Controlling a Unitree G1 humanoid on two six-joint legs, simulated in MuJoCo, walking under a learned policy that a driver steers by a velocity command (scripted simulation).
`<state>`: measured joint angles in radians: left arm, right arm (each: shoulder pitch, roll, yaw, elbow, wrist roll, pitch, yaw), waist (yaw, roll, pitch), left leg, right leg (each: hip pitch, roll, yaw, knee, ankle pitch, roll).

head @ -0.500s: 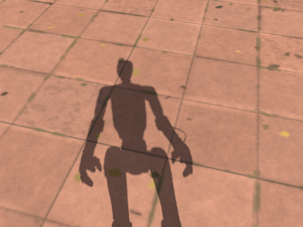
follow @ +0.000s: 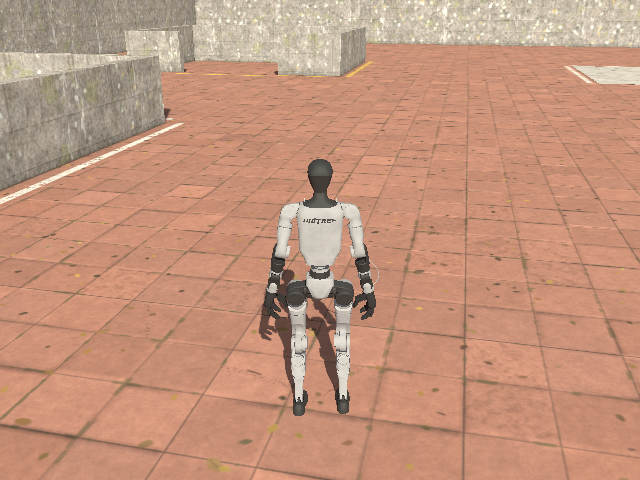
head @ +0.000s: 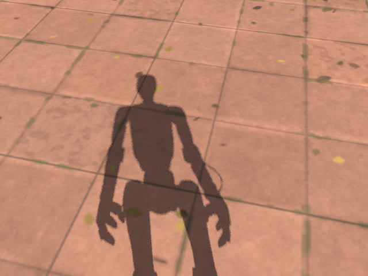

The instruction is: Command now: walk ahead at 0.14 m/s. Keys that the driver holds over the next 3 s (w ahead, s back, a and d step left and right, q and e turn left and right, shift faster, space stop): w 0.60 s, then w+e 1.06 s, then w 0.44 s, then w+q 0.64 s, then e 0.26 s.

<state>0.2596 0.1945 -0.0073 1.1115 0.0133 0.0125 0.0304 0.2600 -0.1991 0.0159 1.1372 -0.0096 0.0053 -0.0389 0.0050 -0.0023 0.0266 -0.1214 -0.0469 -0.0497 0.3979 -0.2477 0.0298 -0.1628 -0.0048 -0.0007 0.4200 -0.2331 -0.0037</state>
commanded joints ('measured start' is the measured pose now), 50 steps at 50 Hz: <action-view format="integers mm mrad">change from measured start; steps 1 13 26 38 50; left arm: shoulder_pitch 46 453 305 181 -225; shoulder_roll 114 206 89 47 3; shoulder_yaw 27 83 26 53 44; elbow -23 37 0 -83 -261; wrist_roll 8 3 5 19 10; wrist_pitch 4 -84 -118 -73 -39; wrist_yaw -2 -22 -10 -38 -78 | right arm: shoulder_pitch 59 -102 -326 -13 193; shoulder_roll -132 -89 -23 -45 -82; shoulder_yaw -33 -60 -38 -69 -60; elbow -18 -165 -270 -158 -114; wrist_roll -5 -30 -10 -9 -3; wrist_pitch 7 -64 -49 -106 -129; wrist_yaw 0 34 71 38 10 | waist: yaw -3 149 35 16 -30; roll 19 -233 -123 25 55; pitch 79 130 129 43 96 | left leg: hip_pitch -139 -692 -429 -67 60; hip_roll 69 -6 23 308 244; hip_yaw -108 66 201 -157 222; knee -73 538 268 -254 -251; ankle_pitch -398 -273 121 35 514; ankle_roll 80 62 39 171 77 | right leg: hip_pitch -80 359 129 -327 -470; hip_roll -21 -364 -158 -88 -60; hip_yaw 61 611 64 64 -107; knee -19 -272 -264 820 332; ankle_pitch -368 -307 612 -34 262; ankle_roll -68 -225 -163 -102 -70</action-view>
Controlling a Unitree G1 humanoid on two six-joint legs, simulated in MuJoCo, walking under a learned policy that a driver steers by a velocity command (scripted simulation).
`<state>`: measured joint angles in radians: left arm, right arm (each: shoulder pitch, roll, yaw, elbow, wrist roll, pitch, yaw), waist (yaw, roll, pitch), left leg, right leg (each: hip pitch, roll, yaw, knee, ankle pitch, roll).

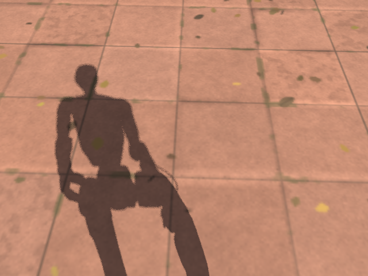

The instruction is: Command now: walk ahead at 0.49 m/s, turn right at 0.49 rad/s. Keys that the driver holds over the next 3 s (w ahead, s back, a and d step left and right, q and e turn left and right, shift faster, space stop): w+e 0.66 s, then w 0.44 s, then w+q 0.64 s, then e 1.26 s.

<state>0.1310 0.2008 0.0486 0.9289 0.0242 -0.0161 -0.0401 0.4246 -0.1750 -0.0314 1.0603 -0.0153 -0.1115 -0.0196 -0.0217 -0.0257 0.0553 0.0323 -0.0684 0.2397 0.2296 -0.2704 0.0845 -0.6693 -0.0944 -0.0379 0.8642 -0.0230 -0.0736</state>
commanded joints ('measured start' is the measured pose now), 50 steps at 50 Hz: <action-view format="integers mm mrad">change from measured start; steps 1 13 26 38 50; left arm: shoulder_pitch -125 177 335 424 20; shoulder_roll -1 191 185 163 90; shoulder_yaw -13 71 53 32 -9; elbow -92 -26 -24 -81 -187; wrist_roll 0 -11 -21 -14 20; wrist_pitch -11 -5 -46 -55 -23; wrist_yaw -8 35 44 46 -10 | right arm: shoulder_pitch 51 -161 -452 -77 -63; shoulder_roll -113 -155 -127 -302 -170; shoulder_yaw -13 -33 -17 -66 -31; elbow -31 -226 -365 -320 -216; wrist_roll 1 10 -25 -29 4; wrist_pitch -9 -13 75 40 2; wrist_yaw -14 19 40 13 34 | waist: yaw -13 87 98 -9 16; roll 79 51 -35 210 114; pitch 67 -67 -17 -339 -11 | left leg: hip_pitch -53 -795 -754 192 -185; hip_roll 276 143 140 487 261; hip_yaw -56 -275 -231 -1029 -354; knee -71 1145 575 63 -112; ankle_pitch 577 -54 229 -132 249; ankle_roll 22 -47 -135 175 115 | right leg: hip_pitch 40 753 646 91 59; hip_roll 39 -201 5 199 26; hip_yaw -90 545 318 188 50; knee -153 -637 -615 436 -2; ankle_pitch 46 -152 290 -477 -124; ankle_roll -8 -321 -150 -17 51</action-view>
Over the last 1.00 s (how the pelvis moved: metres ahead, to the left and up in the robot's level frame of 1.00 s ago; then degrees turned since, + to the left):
0.44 -0.02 0.00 -10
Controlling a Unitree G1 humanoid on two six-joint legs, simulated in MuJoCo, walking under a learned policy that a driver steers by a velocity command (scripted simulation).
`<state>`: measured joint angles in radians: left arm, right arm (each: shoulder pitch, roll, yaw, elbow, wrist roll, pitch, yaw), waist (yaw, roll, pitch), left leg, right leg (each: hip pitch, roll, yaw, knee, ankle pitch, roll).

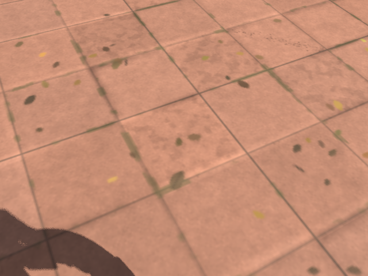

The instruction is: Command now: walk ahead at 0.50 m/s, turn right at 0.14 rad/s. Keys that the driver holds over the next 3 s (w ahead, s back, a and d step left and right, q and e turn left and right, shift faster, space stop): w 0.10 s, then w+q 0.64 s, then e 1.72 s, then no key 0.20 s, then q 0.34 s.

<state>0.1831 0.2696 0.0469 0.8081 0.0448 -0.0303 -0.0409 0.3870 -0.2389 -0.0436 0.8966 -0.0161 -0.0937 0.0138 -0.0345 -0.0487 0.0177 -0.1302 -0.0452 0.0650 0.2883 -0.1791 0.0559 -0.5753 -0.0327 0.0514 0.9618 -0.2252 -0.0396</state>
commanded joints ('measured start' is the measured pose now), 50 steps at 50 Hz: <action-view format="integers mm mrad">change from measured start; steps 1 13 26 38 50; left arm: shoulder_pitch -75 262 167 237 215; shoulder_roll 10 213 47 117 13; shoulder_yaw -15 50 14 28 20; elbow -79 -10 48 70 93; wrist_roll -3 1 -25 -26 -24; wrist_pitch -11 -42 -87 -32 33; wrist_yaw -11 48 51 65 39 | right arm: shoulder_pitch -10 99 -215 45 -159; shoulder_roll -111 -104 -30 -175 -95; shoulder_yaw -20 -17 -22 -72 -12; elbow -45 -46 -126 -95 -72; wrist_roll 6 20 -17 -52 3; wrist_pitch -14 23 87 61 21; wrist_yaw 2 -16 44 16 -33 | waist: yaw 17 151 37 -116 83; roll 139 -130 -22 77 131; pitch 32 -275 57 -205 -43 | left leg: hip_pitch -29 -516 -585 176 -3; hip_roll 228 18 142 101 252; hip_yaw -157 -74 -62 -126 26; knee -172 865 643 188 -15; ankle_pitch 172 -345 130 -84 846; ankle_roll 138 22 -26 200 97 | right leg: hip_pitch -11 818 506 396 112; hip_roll -38 -425 -209 -198 -1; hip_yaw -59 551 -153 -324 -47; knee -165 -692 -827 80 76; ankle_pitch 110 -139 310 542 17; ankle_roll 21 -201 -108 -19 32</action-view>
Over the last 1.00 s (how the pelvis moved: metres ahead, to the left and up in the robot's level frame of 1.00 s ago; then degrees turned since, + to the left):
0.55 -0.09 0.01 -29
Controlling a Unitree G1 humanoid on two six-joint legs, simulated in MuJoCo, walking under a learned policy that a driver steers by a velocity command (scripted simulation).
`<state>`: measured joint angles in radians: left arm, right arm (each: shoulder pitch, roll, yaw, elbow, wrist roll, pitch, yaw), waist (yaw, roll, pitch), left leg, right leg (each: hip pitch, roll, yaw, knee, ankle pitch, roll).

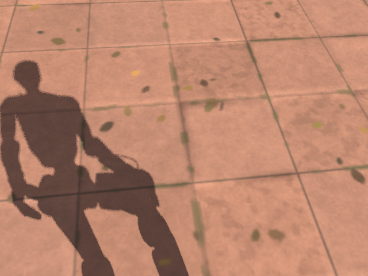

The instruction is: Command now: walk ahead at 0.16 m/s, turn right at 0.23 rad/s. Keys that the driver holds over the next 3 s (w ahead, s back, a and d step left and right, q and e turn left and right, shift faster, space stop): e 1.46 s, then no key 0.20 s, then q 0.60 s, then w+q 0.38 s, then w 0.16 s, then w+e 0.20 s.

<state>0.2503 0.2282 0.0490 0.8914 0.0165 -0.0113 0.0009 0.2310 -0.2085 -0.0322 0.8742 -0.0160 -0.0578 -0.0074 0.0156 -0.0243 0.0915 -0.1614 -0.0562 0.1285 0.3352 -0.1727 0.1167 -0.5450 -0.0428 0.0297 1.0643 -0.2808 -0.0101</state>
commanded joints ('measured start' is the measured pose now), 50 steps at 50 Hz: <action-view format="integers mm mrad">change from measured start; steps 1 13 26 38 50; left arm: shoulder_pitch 114 13 2 -75 -70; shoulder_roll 52 47 185 207 157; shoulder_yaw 17 18 62 78 60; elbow -3 -105 -137 -174 -178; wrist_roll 7 13 -5 0 1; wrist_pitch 16 23 31 58 82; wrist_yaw -5 -15 7 -14 -46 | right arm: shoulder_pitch -4 54 -16 40 12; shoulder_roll -121 -173 -110 -125 -190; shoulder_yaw -21 -49 -36 -29 -40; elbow -49 -18 -118 -159 -208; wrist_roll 6 -1 -5 19 -8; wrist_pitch -11 51 105 71 60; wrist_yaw -17 -42 -25 -42 -40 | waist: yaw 25 -15 -9 -32 -38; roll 118 105 -58 -108 159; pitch -109 -95 -152 -155 -96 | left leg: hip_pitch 37 135 -353 -74 152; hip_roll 255 357 63 -10 302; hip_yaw -15 3 -153 -165 -224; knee -61 200 661 182 -11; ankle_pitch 805 690 -235 -197 381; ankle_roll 29 58 -173 -108 88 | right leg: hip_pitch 68 162 380 274 -68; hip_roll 4 40 -112 -63 104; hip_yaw -37 -122 260 464 17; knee -74 -458 -756 -724 26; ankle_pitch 100 -50 380 191 -128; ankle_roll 4 -84 -246 -165 79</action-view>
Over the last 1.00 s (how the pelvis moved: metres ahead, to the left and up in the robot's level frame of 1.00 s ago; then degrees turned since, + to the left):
0.46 0.06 0.00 18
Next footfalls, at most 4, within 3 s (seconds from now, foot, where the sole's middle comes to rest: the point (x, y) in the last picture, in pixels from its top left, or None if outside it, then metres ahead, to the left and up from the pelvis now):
0.30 right None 0.13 -0.12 -0.78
0.80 left None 0.16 0.08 -0.78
1.26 right None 0.01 -0.09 -0.78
1.76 left None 0.17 0.02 -0.78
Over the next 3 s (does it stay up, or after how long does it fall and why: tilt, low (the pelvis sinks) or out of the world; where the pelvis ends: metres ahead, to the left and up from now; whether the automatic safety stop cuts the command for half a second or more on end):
stays up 0.28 -0.12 -0.01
